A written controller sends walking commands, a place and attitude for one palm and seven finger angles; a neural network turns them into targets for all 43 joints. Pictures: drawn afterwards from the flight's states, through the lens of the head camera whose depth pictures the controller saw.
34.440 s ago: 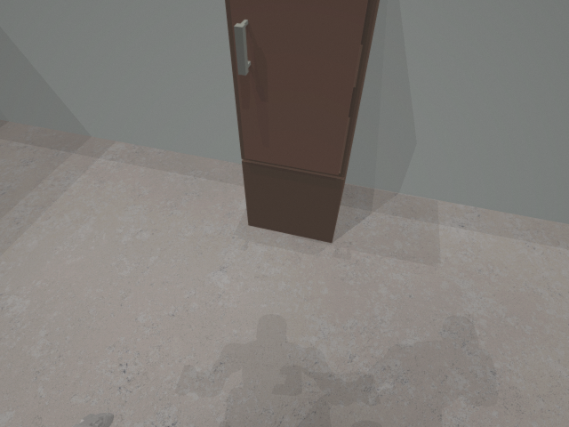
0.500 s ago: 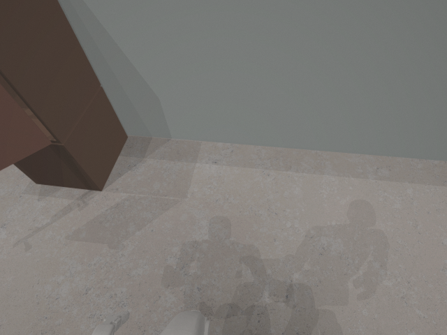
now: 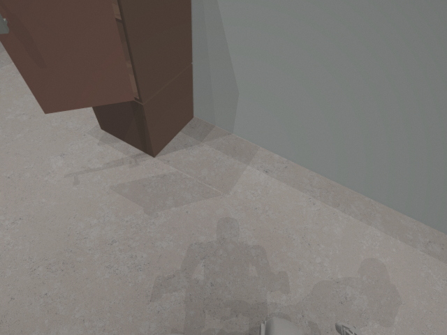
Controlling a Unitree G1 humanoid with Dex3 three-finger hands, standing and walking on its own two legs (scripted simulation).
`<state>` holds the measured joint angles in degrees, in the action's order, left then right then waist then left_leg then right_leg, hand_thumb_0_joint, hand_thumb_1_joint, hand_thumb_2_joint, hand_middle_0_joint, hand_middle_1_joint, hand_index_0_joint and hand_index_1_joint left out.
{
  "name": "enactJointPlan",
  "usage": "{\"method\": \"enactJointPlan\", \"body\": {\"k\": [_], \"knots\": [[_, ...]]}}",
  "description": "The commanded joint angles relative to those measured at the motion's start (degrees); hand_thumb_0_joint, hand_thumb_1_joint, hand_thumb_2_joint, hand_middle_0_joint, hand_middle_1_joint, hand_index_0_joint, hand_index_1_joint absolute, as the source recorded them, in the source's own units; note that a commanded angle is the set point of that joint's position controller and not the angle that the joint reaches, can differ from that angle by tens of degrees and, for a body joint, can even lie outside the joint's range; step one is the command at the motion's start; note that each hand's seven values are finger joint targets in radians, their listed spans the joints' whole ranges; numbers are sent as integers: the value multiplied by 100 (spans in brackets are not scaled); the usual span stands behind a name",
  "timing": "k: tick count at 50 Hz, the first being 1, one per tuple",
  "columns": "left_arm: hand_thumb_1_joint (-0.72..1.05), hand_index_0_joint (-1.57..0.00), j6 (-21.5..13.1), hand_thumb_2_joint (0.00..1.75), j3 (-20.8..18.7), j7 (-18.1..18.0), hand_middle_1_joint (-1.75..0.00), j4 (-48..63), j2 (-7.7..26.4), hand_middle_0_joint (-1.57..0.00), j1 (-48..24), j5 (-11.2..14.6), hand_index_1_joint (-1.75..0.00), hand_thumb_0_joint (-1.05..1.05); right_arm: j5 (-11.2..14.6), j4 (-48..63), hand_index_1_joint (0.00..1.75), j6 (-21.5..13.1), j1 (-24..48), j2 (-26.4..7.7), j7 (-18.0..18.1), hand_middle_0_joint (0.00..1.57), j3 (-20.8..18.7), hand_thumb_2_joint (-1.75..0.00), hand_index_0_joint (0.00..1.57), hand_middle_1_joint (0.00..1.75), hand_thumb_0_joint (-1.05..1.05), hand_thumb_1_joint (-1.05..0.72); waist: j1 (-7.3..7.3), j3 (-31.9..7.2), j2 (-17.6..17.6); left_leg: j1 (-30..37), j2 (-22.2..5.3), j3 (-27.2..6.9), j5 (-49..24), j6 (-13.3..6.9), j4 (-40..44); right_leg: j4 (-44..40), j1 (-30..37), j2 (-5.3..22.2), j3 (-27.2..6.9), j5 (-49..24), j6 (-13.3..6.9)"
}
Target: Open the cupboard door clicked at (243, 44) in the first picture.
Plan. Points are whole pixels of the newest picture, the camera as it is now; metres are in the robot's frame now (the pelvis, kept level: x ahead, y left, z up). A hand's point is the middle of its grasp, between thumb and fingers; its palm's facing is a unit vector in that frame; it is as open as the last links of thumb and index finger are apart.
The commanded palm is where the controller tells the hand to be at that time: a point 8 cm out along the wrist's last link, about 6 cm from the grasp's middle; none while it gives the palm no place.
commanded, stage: turn to face it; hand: left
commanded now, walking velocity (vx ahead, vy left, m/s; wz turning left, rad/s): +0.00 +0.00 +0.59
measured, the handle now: out of the picture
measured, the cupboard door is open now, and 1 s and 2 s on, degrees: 49 49 49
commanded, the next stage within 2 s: take the last steps up to it in 0.48 s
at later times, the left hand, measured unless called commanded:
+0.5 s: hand out of the picture +0.04 +0.14 -0.15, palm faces +0.26 -0.93 -0.25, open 7.3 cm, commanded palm none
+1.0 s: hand out of the picture -0.01 +0.21 -0.16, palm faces +0.44 -0.88 -0.19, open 7.4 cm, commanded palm none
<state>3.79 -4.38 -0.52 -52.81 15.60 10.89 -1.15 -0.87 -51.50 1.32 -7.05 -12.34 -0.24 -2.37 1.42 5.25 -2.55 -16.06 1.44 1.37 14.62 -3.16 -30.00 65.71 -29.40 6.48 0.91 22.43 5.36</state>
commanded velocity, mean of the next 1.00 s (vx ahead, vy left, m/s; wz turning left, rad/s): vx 0.13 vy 0.06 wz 0.29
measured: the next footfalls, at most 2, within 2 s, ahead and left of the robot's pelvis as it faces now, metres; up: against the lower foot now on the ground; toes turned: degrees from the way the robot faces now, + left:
right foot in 0.30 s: +0.05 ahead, -0.16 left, +0.00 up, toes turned +8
left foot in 0.70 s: -0.01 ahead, +0.07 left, +0.00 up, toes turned +25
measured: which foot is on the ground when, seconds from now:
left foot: down 0.00-0.30, up 0.32-0.68, down 0.70-1.00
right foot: up 0.00-0.28, down 0.30-0.72, up 0.74-1.00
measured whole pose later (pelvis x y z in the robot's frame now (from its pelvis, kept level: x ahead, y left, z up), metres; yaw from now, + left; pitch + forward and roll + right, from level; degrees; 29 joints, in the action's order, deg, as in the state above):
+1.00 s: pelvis +0.03 +0.01 +0.01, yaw +23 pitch +0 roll +0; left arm 1.4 -3.1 1.1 -57.7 12.2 12.3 -1.5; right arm -0.8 -59.0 -1.9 -17.5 -9.3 0.6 -1.0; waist 1.4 2.7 -1.5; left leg -4.0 3.9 2.3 14.3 -4.9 -18.2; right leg 59.5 -31.3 6.5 2.9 16.0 2.6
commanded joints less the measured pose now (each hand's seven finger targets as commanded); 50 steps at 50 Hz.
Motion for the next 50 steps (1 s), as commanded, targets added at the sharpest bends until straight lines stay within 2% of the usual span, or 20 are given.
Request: {"method": "enactJointPlan", "body": {"k": [1,8,12,13,14,15,17,18,20,25,29,33,34,35,36,37,39,41,43,50], "knots": [[90,-20,-191,90,-90,5,-30,498,314,-20,2,-6,-30,0,-14,220,30,-100,-356,-1157,86,20,-347,-90,20,30,0,-90,-186,-757,840,825,-1382,-1485,-1896,-584,1173,-318,-275,-48,-110,-238,50],[90,-20,-242,90,-21,-27,-30,729,222,-20,-448,38,-30,0,-69,138,30,-27,-542,-1140,73,20,-419,-90,20,30,0,-90,-318,-740,1192,554,-1281,-2002,-1938,-624,916,-1863,475,-412,-11,176,-48],[90,-20,-333,90,-36,-80,-30,604,228,-20,97,89,-30,0,-33,208,30,16,-373,-1060,81,20,-436,-90,20,30,0,-90,-60,-958,1149,-55,-1026,-2156,-2130,-399,397,-3618,1942,-607,55,-637,-189],[90,-20,-401,90,-80,-111,-30,550,435,-20,343,67,-30,0,14,235,30,6,-336,-922,55,20,-418,-90,20,30,0,-90,77,-1018,608,-632,-786,-2003,-1507,-141,23,-4408,2783,-285,-230,-1150,-258],[90,-20,-456,90,-179,-162,-30,495,862,-20,529,-21,-30,0,70,300,30,-13,-467,-555,18,20,-373,-90,20,30,0,-90,121,-1178,-775,-1694,-57,-1102,367,297,-1028,-4870,3634,1123,-1505,-1513,-698],[90,-20,-435,90,-156,-154,-30,546,1095,-20,474,-51,-30,0,32,390,30,9,-400,-570,-1,20,-372,-90,20,30,0,-90,116,-934,-1301,-1783,315,-438,2084,501,-2473,-4946,2870,2204,-2087,-2089,-1354],[90,-20,-468,90,-57,-172,-30,584,661,-20,53,17,-30,0,-31,138,30,157,-368,-647,-22,20,-414,-90,20,30,0,-90,-129,-511,-1055,-1764,-53,-619,1510,554,-3888,-4898,2070,1601,-1542,-2271,-1363],[90,-20,-446,90,-25,-173,-30,629,483,-20,-188,29,-30,0,-22,46,30,191,-448,-607,-54,20,-408,-90,20,30,0,-90,-256,-396,-933,-1732,-199,-555,1142,593,-4081,-4804,1948,1351,-964,-2475,-1258],[90,-20,-502,90,17,-161,-30,604,342,-20,-132,26,-30,0,-15,-38,30,198,-425,-464,-81,20,-340,-90,20,30,0,-90,-281,-402,-795,-1660,-251,-369,788,677,-3999,-4680,2063,1090,-343,-3138,-1157],[90,-20,-517,90,-43,-154,-30,296,496,-20,529,-29,-30,0,16,-65,30,167,14,-265,-76,20,-231,-90,20,30,0,-90,34,-559,-735,-1286,-208,15,1147,715,-2539,-4479,2617,1177,-129,-3874,-1233],[90,-20,-501,90,-99,-150,-30,68,641,-20,777,-66,-30,0,52,-77,30,90,164,-177,-51,20,-145,-90,20,30,0,-90,132,-679,-988,-791,-118,220,1268,610,-1331,-4216,2830,1248,-144,-4329,-1311],[90,-20,-484,90,-142,-74,-30,-53,708,-20,639,-33,-30,0,8,-170,30,-11,-176,-324,-59,20,-119,-90,20,30,0,-90,-77,-613,-859,374,-63,446,510,473,102,-4131,2053,1245,-42,-2089,-975],[90,-20,-462,90,-135,-37,-30,-13,636,-20,541,5,-30,0,-6,-229,30,-67,-419,-511,-56,20,-156,-90,20,30,0,-90,-236,-653,-460,1051,-201,313,275,332,687,-3771,1484,1106,158,-1325,-779],[90,-20,-436,90,-123,21,-30,110,382,-20,465,31,-30,0,-65,-291,30,-117,-782,-989,-25,20,-272,-90,20,30,0,-90,-450,-786,830,1855,-1149,-954,163,-138,995,-2680,418,477,699,-205,-464],[90,-20,-426,90,-12,66,-30,378,68,-20,184,17,-30,0,-118,-360,30,-93,-1302,-1459,10,20,-369,-90,20,30,0,-90,-680,-718,2040,2222,-2308,-2449,-116,-866,1450,-1248,-763,-140,969,1466,-276],[90,-20,-366,90,15,15,-30,410,179,-20,-442,-63,-30,0,-98,-505,30,-102,-1548,-1331,81,20,-341,-90,20,30,0,-90,-870,-550,1915,1858,-2269,-2616,68,-1037,1657,-461,-1069,-64,321,1388,-349],[90,-20,-419,90,-5,115,-30,255,163,-20,-452,-31,-30,0,-51,-359,30,-188,-1156,-978,149,20,-222,-90,20,30,0,-90,-538,-267,1203,1442,-1920,-2117,102,-970,1719,150,-1165,78,13,476,-411],[90,-20,-419,90,-4,172,-30,6,116,-20,-57,-43,-30,0,-32,-287,30,-307,-930,-762,151,20,-130,-90,20,30,0,-90,-257,-205,860,1323,-1526,-1477,-524,-772,1791,142,-899,83,73,-173,-385],[90,-20,-418,90,7,177,-30,-103,93,-20,152,-36,-30,0,-1,-347,30,-376,-1032,-703,148,20,-100,-90,20,30,0,-90,-164,-293,854,1419,-1328,-1115,-1144,-731,1802,34,-790,42,158,-467,-347],[90,-20,-452,90,95,168,-30,71,-98,-20,-507,-26,-30,0,-17,-713,30,-439,-1710,-506,154,20,-69,-90,20,30,0,-90,-309,-68,701,1572,-1395,-1073,-1449,-930,1937,-1320,-766,53,263,-721,-304]]}}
